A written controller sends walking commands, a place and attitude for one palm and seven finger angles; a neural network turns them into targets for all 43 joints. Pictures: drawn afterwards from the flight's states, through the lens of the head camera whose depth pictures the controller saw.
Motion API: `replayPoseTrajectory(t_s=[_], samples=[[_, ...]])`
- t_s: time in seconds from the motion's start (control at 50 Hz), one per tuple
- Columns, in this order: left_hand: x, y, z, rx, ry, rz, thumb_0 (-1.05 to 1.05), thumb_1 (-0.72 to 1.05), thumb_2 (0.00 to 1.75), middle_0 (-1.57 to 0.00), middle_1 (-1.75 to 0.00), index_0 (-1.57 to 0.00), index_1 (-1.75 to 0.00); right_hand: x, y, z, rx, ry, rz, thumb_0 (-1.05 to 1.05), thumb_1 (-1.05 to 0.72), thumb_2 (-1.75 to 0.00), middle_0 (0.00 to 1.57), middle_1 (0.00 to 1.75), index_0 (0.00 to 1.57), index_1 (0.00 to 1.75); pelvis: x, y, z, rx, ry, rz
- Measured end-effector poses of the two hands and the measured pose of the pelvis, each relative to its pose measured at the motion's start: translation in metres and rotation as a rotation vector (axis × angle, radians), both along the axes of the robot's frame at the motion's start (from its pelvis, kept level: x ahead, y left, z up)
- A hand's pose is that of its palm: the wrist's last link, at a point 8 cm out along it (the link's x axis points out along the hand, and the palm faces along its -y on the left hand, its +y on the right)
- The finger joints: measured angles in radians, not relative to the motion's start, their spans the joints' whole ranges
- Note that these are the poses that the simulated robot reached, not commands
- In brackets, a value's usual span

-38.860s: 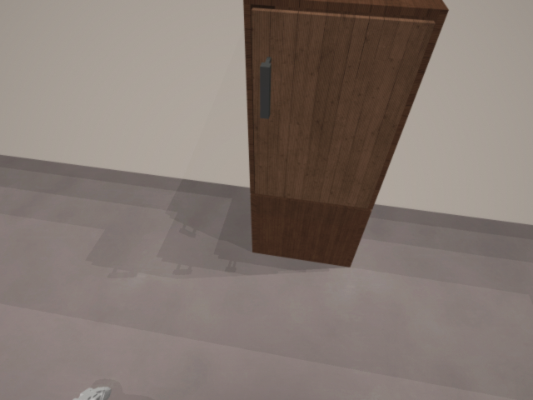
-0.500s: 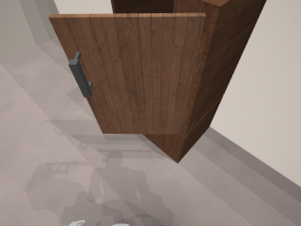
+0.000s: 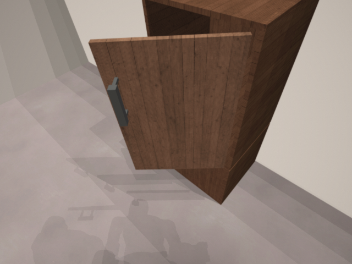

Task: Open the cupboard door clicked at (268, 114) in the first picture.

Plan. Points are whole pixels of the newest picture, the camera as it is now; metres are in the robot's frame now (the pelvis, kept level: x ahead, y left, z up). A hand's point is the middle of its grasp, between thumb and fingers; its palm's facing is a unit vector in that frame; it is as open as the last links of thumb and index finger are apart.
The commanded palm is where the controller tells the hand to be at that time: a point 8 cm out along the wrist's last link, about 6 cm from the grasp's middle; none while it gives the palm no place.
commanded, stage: come to a stop and stand still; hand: left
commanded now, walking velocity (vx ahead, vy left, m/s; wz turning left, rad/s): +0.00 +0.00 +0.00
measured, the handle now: (120, 102) +0.52 +0.21 +0.07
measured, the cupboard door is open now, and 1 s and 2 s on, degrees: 42 42 42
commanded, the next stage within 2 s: look again from close up in 0.14 s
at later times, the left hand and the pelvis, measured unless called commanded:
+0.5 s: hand out of the picture +0.08 +0.15 -0.16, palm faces -0.01 -0.97 -0.24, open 7.3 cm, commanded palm none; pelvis +0.04 -0.03 +0.01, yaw +0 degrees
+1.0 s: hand out of the picture +0.07 +0.13 -0.17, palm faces +0.02 -0.97 -0.23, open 7.3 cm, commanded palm none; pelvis +0.05 -0.05 +0.01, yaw +0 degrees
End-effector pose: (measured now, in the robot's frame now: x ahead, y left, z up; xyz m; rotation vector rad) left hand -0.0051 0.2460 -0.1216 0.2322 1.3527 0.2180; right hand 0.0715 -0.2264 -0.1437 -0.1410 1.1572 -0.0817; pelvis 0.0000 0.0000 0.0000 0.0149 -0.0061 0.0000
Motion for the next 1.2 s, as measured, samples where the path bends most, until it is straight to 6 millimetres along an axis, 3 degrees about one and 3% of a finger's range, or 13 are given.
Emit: replayPoseTrajectory(t_s=[0.12,0.28,0.44,0.58,0.96,1.08,1.2], samples=[[0.005,-0.006,0.001,-0.012,0.03,-0.003,0.0,0.9,0.9,-0.2,-0.3,-0.2,-0.3,-0.019,-0.008,-0.002,-0.011,0.09,-0.002,0.0,-0.92,-0.9,0.2,0.3,0.2,0.3,0.008,-0.003,0.003,0.005,0.009,0.0],[0.039,-0.029,-0.003,-0.049,0.0,-0.03,0.0,0.9,0.9,-0.2,-0.3,-0.2,-0.3,-0.035,-0.016,-0.004,-0.013,0.179,-0.023,0.0,-0.91,-0.9,0.2,0.3,0.2,0.3,0.021,-0.013,0.005,0.007,0.008,0.0],[0.072,-0.041,-0.005,-0.05,-0.043,-0.051,0.01,0.92,0.9,-0.2,-0.3,-0.2,-0.3,-0.033,-0.022,-0.003,-0.006,0.209,-0.04,0.01,-0.91,-0.9,0.2,0.3,0.2,0.3,0.035,-0.026,0.006,0.006,0.009,0.0],[0.087,-0.051,-0.006,-0.051,-0.062,-0.048,0.0,0.92,0.9,-0.2,-0.3,-0.2,-0.3,-0.022,-0.029,-0.003,-0.007,0.208,-0.042,0.0,-0.91,-0.9,0.2,0.3,0.2,0.3,0.044,-0.036,0.006,0.005,0.007,0.002],[0.068,-0.068,-0.011,-0.068,-0.003,-0.002,0.0,0.91,0.9,-0.2,-0.3,-0.2,-0.3,-0.003,-0.049,0.002,-0.035,0.208,-0.038,0.0,-0.91,-0.9,0.2,0.3,0.2,0.3,0.054,-0.052,0.007,-0.001,0.006,0.009],[0.063,-0.066,-0.012,-0.056,-0.009,0.006,0.0,0.91,0.9,-0.2,-0.3,-0.2,-0.3,-0.002,-0.051,0.0,-0.042,0.193,-0.045,0.0,-0.91,-0.9,0.2,0.3,0.2,0.3,0.043,-0.051,0.004,0.002,0.003,0.002],[0.054,-0.052,-0.015,-0.047,-0.038,0.013,0.0,0.9,0.9,-0.2,-0.3,-0.21,-0.3,-0.008,-0.049,-0.001,-0.06,0.172,-0.048,0.0,-0.91,-0.9,0.2,0.3,0.2,0.3,0.023,-0.041,0.0,-0.002,-0.007,0.013]])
